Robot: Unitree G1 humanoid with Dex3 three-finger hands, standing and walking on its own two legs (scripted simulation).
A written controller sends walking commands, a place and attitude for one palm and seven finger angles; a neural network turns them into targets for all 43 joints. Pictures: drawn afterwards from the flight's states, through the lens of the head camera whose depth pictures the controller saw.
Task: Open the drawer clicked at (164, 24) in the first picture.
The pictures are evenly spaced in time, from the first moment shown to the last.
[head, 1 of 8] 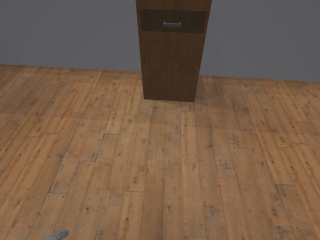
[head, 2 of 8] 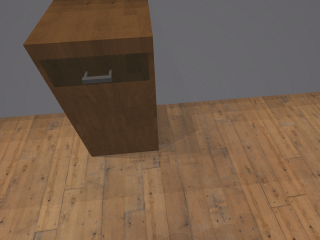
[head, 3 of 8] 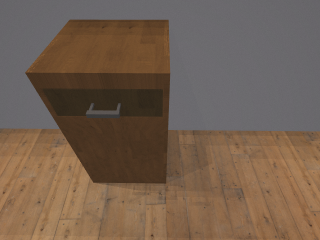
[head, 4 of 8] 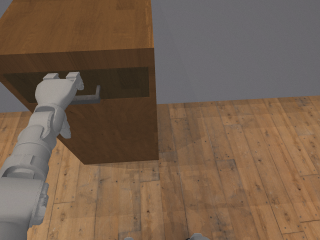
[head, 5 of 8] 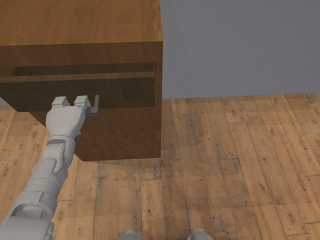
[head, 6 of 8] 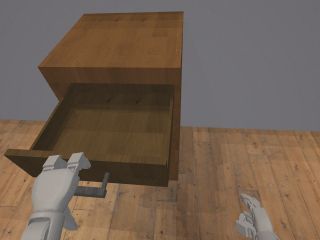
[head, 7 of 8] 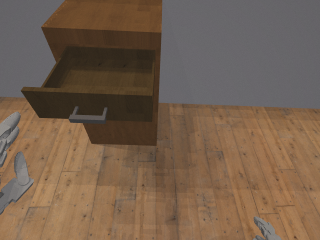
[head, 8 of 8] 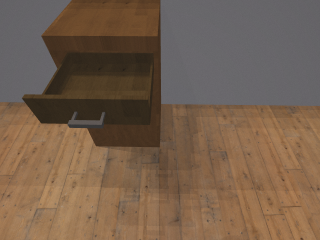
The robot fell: no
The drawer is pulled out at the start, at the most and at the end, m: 0.00 0.30 0.30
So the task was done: yes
